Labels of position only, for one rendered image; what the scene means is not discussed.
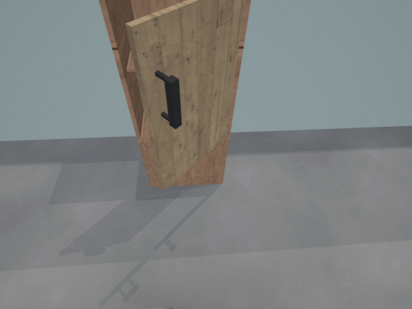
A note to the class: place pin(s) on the handle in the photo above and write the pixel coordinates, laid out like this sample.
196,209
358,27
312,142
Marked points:
172,90

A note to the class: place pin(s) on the cupboard door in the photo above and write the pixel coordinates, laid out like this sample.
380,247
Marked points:
196,41

